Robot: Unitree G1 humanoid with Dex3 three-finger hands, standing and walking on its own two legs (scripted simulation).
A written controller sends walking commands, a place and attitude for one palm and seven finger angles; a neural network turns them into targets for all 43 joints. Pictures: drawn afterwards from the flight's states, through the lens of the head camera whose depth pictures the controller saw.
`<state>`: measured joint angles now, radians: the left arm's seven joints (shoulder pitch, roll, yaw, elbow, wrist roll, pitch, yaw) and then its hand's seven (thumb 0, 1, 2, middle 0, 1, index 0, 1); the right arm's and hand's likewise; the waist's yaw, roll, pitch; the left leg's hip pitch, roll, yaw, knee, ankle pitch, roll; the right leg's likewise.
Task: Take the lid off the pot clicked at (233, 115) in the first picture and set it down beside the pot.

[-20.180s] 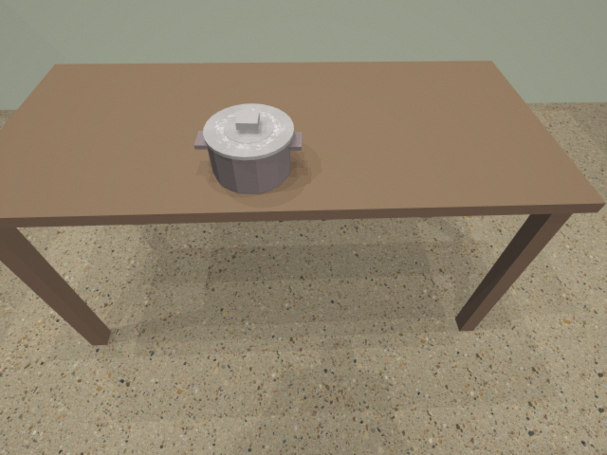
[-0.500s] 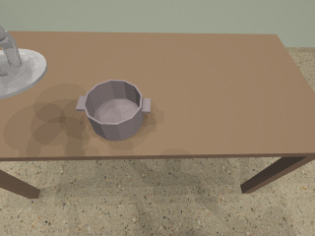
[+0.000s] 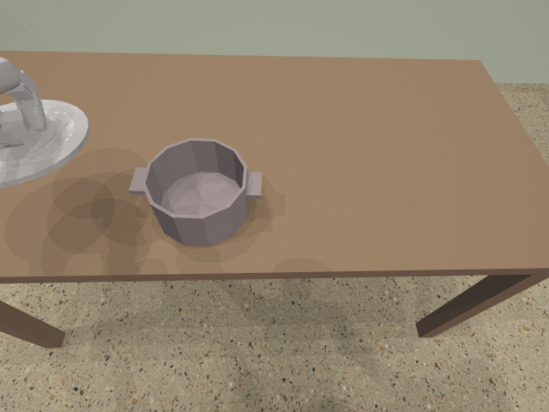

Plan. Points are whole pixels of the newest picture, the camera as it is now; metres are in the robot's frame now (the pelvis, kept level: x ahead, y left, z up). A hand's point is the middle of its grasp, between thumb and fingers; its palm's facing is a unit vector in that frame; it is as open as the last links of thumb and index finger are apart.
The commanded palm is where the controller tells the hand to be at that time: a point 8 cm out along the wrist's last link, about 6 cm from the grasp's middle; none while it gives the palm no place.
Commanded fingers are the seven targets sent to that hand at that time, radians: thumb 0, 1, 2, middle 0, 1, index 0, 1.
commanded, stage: lower the lid onto the table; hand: left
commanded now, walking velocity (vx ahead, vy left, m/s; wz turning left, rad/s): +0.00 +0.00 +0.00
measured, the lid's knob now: (7, 125) +0.48 +0.35 +0.14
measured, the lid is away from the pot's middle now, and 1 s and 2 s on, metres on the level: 0.23 0.23 0.24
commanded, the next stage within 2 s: none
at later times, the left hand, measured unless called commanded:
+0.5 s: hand (16, 143) +0.45 +0.33 +0.13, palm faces -0.40 -0.10 -0.91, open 6.5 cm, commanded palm +0.48 +0.34 +0.19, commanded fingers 0.00 0.54 1.05 -0.78 -1.03 -0.85 -1.07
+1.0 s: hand (30, 160) +0.45 +0.34 +0.09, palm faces -0.46 -0.08 -0.88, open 6.5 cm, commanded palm +0.50 +0.34 +0.15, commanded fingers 0.00 0.54 1.05 -0.78 -1.03 -0.85 -1.07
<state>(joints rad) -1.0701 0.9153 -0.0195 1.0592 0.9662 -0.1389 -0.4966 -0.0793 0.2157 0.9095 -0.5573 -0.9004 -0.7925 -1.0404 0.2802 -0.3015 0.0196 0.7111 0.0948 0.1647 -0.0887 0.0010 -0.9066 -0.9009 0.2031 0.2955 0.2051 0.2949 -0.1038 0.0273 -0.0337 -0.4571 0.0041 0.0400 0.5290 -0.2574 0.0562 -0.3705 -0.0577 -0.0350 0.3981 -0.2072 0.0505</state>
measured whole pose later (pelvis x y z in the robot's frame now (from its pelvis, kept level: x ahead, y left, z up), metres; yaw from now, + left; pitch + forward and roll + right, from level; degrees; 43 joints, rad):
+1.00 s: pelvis +0.00 +0.00 -0.01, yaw -1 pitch +14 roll -3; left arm -1.00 0.91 0.00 1.11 0.99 -0.20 -0.43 -0.08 0.22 0.91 -0.55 -0.90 -0.79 -1.04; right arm 0.32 -0.30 0.02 0.72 0.10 0.15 -0.12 0.00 -0.91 -0.90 0.20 0.30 0.21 0.30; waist -0.13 0.02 -0.05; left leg -0.57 0.02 0.05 0.64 -0.31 0.06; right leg -0.49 -0.04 -0.02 0.50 -0.24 0.05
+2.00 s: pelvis -0.01 +0.02 -0.03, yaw -2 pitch +18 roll -4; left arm -0.97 0.95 0.05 1.17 1.03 -0.27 -0.36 -0.08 0.23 0.91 -0.55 -0.90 -0.79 -1.04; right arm 0.35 -0.29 0.04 0.71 0.08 0.15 -0.14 0.00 -0.90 -0.90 0.21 0.30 0.21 0.30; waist -0.17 0.01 -0.07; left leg -0.74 0.03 0.05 0.78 -0.36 0.08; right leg -0.65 -0.04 -0.01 0.62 -0.29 0.04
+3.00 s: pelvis -0.03 +0.05 -0.05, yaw -3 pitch +20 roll -7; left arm -0.95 0.85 0.05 1.17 1.07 -0.22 -0.23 -0.06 0.25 0.88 -0.51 -0.94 -0.79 -1.05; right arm 0.36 -0.27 0.03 0.67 0.07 0.22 -0.08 0.00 -0.90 -0.90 0.21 0.30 0.21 0.30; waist -0.17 0.03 -0.10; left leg -0.89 0.02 0.06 0.92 -0.39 0.13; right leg -0.79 -0.04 0.02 0.74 -0.31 -0.01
